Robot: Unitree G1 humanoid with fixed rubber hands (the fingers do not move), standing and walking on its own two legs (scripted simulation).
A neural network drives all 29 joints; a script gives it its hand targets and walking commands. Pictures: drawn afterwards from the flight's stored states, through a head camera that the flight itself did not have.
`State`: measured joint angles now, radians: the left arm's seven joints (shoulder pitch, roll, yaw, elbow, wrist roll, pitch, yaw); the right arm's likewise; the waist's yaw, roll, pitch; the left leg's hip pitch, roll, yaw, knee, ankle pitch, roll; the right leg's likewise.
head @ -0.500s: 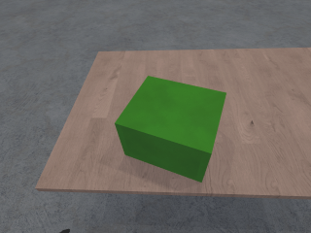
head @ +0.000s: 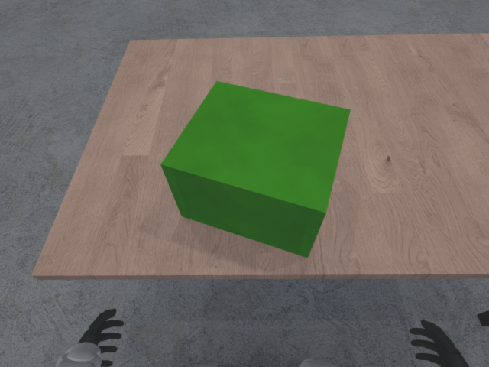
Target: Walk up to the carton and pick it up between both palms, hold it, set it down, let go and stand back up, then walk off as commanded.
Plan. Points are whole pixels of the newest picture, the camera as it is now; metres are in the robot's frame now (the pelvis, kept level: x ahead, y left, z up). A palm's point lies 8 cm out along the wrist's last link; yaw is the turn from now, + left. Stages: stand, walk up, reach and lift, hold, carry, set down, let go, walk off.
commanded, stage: reach and lift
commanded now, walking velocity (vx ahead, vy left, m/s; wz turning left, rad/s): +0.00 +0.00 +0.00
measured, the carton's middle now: (260, 166) +0.46 +0.00 +0.01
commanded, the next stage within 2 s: none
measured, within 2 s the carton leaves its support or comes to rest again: neither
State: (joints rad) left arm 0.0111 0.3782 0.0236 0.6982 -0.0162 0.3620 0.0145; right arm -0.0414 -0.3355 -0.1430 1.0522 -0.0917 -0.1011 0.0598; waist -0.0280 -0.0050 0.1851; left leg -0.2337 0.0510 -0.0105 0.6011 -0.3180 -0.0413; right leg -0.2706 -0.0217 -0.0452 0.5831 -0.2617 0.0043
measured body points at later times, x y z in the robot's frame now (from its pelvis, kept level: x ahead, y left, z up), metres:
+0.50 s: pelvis +0.02 +0.03 +0.01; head +0.05 +0.04 +0.46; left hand +0.20 +0.32 -0.06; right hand +0.15 -0.24 -0.07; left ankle +0.00 +0.14 -0.73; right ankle +0.03 -0.12 -0.73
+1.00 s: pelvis +0.03 +0.03 +0.02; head +0.06 +0.04 +0.47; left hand +0.21 +0.32 -0.01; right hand +0.17 -0.21 -0.02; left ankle +0.01 +0.14 -0.73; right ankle +0.03 -0.12 -0.73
